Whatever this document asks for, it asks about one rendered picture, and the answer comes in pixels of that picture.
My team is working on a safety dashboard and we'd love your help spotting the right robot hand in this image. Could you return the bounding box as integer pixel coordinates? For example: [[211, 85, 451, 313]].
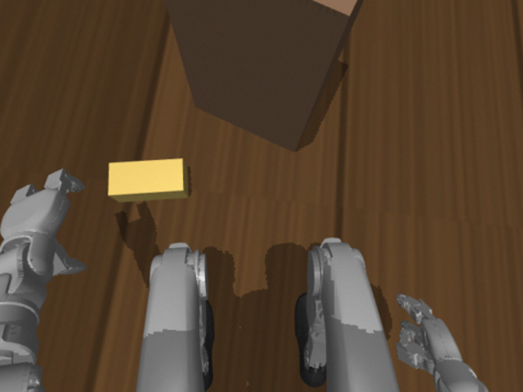
[[396, 293, 463, 375]]

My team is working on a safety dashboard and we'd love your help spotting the right robot foot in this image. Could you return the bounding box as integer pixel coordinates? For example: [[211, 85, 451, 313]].
[[295, 292, 327, 387]]

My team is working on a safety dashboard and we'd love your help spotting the left robot arm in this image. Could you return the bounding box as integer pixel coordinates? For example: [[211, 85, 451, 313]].
[[0, 231, 56, 392]]

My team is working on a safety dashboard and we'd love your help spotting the left robot hand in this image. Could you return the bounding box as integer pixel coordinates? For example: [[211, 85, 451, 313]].
[[0, 168, 87, 277]]

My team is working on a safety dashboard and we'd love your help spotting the right robot arm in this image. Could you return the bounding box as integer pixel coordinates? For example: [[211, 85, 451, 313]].
[[433, 359, 489, 392]]

